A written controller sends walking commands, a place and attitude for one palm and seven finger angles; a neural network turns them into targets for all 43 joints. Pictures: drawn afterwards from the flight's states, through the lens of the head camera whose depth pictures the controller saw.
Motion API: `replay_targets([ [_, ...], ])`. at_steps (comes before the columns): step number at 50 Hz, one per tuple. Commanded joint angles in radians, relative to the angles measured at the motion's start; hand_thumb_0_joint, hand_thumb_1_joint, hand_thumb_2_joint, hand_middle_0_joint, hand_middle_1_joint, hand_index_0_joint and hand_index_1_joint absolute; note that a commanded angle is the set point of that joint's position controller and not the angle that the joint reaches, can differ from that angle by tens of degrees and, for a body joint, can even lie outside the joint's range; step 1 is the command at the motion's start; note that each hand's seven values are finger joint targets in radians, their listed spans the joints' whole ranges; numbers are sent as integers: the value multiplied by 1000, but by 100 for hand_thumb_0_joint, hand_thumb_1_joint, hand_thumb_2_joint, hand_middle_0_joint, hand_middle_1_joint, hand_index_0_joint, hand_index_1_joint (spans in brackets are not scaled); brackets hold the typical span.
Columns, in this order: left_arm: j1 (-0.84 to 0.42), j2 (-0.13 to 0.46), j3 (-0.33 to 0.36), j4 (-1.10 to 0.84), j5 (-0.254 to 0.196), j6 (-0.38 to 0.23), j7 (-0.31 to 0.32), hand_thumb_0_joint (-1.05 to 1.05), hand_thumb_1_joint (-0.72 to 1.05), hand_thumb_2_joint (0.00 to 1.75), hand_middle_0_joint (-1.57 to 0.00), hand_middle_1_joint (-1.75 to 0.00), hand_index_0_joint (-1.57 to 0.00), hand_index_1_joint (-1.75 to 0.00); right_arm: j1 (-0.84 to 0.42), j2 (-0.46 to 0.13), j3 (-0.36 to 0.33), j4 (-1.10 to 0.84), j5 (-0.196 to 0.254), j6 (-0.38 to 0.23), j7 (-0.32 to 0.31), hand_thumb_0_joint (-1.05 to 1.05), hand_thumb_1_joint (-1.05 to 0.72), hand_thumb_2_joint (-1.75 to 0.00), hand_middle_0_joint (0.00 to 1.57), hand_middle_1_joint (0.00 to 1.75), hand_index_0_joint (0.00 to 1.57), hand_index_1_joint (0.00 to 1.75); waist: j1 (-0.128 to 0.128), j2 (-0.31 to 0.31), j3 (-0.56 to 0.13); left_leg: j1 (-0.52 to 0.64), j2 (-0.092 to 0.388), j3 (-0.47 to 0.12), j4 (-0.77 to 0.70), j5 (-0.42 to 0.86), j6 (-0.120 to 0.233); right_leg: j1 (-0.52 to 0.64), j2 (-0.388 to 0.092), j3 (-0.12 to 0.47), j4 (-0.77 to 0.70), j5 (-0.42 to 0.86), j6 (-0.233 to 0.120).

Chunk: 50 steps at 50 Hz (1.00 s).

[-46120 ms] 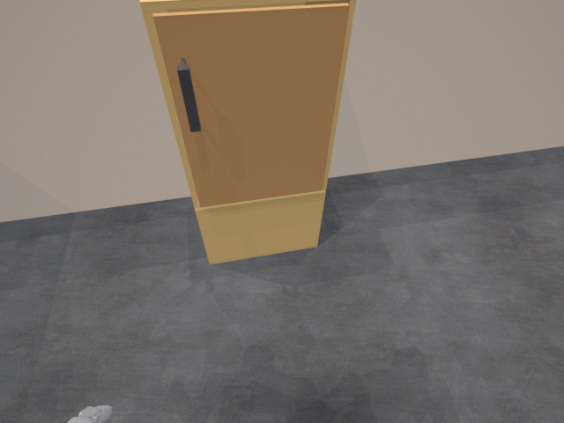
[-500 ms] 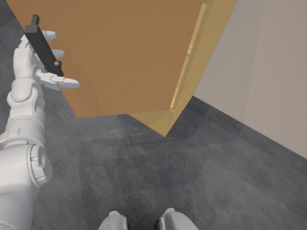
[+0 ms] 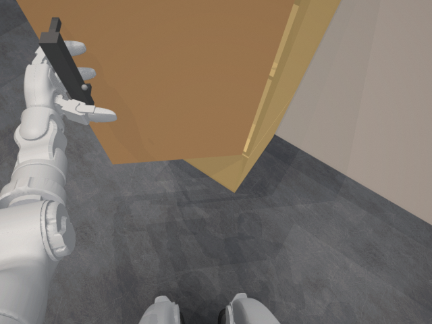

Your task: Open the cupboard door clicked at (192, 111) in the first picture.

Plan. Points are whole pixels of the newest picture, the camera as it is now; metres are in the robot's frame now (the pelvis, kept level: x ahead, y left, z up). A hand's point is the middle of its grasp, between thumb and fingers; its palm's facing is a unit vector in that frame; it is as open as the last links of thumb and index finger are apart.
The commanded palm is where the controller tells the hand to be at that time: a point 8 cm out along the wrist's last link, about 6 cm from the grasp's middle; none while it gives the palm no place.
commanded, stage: close the thumb around the handle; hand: left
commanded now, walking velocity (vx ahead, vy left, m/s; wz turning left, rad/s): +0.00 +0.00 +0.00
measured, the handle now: (72, 68) +0.56 +0.22 +0.09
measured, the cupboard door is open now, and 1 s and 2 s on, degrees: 41 44 82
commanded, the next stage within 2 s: pull the door open along its arc in 0.62 s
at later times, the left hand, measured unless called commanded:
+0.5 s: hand (83, 88) +0.51 +0.19 +0.09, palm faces +0.06 -1.00 -0.01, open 6.2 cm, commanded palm +0.49 +0.24 +0.09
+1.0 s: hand (83, 96) +0.50 +0.19 +0.09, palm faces +0.06 -1.00 +0.00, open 5.9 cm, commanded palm +0.44 +0.24 +0.09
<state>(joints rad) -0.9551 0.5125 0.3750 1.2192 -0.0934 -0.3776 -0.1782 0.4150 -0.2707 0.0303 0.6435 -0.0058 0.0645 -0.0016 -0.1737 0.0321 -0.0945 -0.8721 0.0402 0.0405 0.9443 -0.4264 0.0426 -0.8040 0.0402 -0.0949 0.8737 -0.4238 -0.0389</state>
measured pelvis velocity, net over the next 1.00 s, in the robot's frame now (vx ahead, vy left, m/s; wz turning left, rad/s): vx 0.00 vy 0.01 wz -0.03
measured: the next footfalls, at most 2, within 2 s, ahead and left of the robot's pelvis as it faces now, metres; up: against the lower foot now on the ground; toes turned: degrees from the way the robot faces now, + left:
none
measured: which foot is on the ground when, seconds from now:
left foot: down 0.00-1.00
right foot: down 0.00-1.00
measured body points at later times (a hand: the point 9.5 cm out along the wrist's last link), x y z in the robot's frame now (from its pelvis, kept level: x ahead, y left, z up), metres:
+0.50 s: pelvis +0.00 +0.01 +0.00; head +0.12 +0.02 +0.44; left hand +0.50 +0.25 +0.10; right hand -0.02 -0.26 -0.11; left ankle +0.01 +0.09 -0.68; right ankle -0.01 -0.10 -0.68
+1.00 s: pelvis +0.00 +0.01 +0.01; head +0.11 +0.02 +0.44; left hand +0.49 +0.24 +0.10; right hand -0.01 -0.26 -0.11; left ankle +0.01 +0.09 -0.68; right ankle -0.01 -0.10 -0.68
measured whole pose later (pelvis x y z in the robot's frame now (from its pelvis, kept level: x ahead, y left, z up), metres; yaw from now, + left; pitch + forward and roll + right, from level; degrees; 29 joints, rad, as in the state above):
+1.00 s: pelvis +0.00 +0.01 +0.01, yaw -2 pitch +19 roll -2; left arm -0.79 0.45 0.38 1.06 -0.13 -0.37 -0.18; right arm 0.44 -0.27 0.02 0.61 0.01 0.09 0.01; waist -0.15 0.04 -0.11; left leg -0.81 0.04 0.08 0.91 -0.43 0.05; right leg -0.76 0.05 -0.05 0.85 -0.42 -0.03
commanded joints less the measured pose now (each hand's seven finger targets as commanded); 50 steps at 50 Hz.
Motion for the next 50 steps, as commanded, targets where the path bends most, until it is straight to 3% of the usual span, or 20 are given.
replay_targets([
  [1,-466,226,23,-222,-4,-65,-3,0,-22,42,-32,-123,-32,-123,187,-185,-63,-36,-4,-10,-10,0,-90,-90,20,30,20,30,-22,106,-479,429,-13,-100,-64,439,-4,108,25,68,-86,384,23],
  [5,-439,250,46,-229,-10,-72,-7,0,0,52,-34,-125,-34,-125,182,-183,-59,-43,-3,-6,-9,0,-90,-90,20,30,20,30,-7,109,-476,417,-15,-95,-67,452,-5,133,27,70,-84,404,22],
  [8,-405,211,25,-242,-14,-75,-10,0,17,59,-35,-127,-35,-127,174,-178,-61,-53,-1,-6,-7,0,-90,-90,20,30,20,30,-1,105,-471,424,-14,-91,-74,451,-7,137,28,66,-87,403,22],
  [10,-408,228,40,-253,-14,-81,-6,0,28,64,-36,-128,-36,-128,178,-181,-63,-50,-2,-3,-7,0,-90,-90,20,30,20,30,4,111,-479,448,-10,-99,-73,485,-11,126,29,62,-81,409,20],
  [13,-411,188,9,-230,-14,-73,0,0,45,71,-37,-130,-37,-130,171,-181,-63,-49,0,-3,-5,0,-90,-90,20,30,20,30,-12,87,-422,425,-9,-99,-83,420,-9,95,29,59,-94,354,22],
  [18,-424,217,30,-228,-6,-75,6,0,73,83,-39,-133,-39,-133,176,-184,-65,-43,-3,-5,-8,0,-90,-90,20,30,20,30,-8,97,-448,434,-9,-102,-78,438,-11,100,27,60,-86,363,20],
  [20,-410,195,21,-238,-8,-84,5,0,84,88,-40,-134,-40,-134,176,-181,-66,-45,-5,-6,-6,0,-90,-90,20,30,20,30,0,125,-472,471,-7,-109,-73,477,-17,81,28,56,-81,366,18],
  [21,-427,193,14,-248,-11,-85,6,0,90,90,-40,-135,-40,-135,174,-183,-66,-41,-5,-5,-7,0,-90,-90,20,30,20,30,-10,114,-470,472,-5,-111,-73,479,-17,80,27,56,-81,369,20],
  [22,-407,195,22,-236,-11,-82,7,0,90,90,-40,-135,-40,-135,174,-181,-66,-43,-5,-5,-5,0,-90,-90,20,30,20,30,1,115,-465,458,-7,-106,-74,469,-17,89,28,56,-81,367,19],
  [24,-431,183,9,-251,-10,-88,8,0,90,90,-40,-135,-40,-135,176,-182,-67,-44,-6,-5,-6,0,-90,-90,20,30,20,30,-12,109,-465,465,-7,-111,-71,471,-14,80,29,55,-79,366,19],
  [27,-432,215,29,-224,-5,-80,12,0,90,90,-40,-135,-40,-135,176,-188,-66,-37,-6,-4,-7,0,-90,-90,20,30,20,30,-13,91,-447,439,-6,-109,-75,435,-13,80,28,58,-85,347,20],
  [30,-431,204,18,-232,-1,-83,10,0,90,90,-40,-135,-40,-135,172,-185,-64,-43,-5,-4,-7,0,-90,-90,20,30,20,30,-9,117,-468,451,-8,-109,-74,448,-15,81,27,58,-80,352,18],
  [33,-456,206,10,-214,1,-75,11,0,90,90,-40,-135,-40,-135,175,-188,-63,-37,-4,-4,-9,0,-90,-90,20,30,20,30,-24,92,-425,425,-7,-110,-80,407,-12,72,27,59,-88,328,20],
  [36,-449,201,4,-217,2,-77,11,0,90,90,-40,-135,-40,-135,174,-185,-61,-39,-4,-7,-9,0,-90,-90,20,30,20,30,-17,120,-448,443,-6,-114,-74,423,-16,59,26,58,-82,327,18],
  [37,-434,245,44,-205,4,-76,11,0,90,90,-40,-135,-40,-135,178,-190,-62,-39,-6,-5,-11,0,-90,-90,20,30,20,30,-8,101,-443,423,-8,-109,-74,412,-13,78,26,61,-84,328,19],
  [38,-419,241,40,-219,3,-77,10,0,90,90,-40,-135,-40,-135,176,-189,-62,-48,-5,-5,-10,0,-90,-90,20,30,20,30,-4,94,-458,421,-10,-107,-79,409,-13,98,26,60,-83,332,20],
  [40,-358,221,36,-224,-3,-78,0,0,90,90,-40,-135,-40,-135,169,-183,-61,-59,-3,-4,-8,0,-90,-90,20,30,20,30,17,121,-474,433,-12,-101,-78,443,-15,112,27,60,-79,359,16],
  [42,-301,201,32,-242,-18,-73,-9,0,90,90,-40,-135,-40,-135,161,-181,-63,-71,0,-3,-6,0,-90,-90,20,30,20,30,26,80,-471,417,-13,-92,-84,432,-11,144,28,61,-85,372,19],
  [46,-184,171,30,-335,-41,-70,-18,0,90,90,-40,-135,-40,-135,141,-173,-70,-99,8,3,-2,0,-90,-90,20,30,20,30,59,84,-494,439,-14,-74,-95,496,-11,200,29,61,-84,443,19],
  [50,0,122,18,-428,-74,-49,-21,0,90,90,-40,-135,-40,-135,102,-164,-73,-135,21,5,2,0,-90,-90,20,30,20,30,93,39,-450,406,-19,-52,-124,485,-6,273,27,61,-100,478,19],
])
